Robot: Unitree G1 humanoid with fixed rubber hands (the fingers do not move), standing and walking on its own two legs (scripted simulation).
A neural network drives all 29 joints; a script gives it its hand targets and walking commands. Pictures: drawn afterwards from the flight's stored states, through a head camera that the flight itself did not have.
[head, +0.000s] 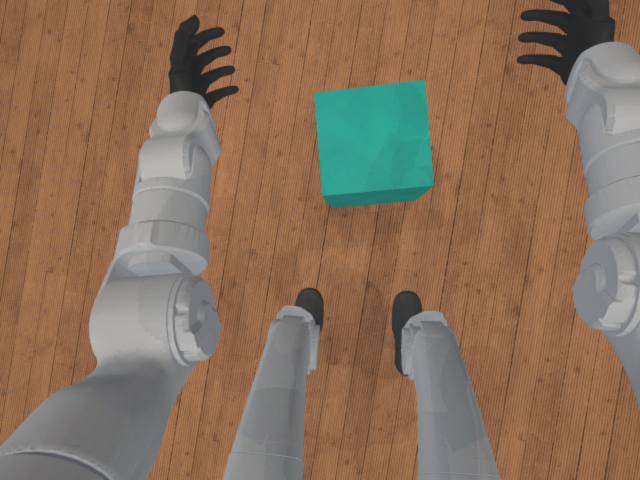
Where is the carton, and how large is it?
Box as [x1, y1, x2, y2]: [314, 80, 433, 207]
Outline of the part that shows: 424,80 314,93 322,195 332,207 414,200 433,185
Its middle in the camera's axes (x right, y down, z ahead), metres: +0.11 -0.19 +0.85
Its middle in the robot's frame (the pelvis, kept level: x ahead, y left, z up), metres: +0.55 -0.01 -0.53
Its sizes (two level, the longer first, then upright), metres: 0.210 0.200 0.250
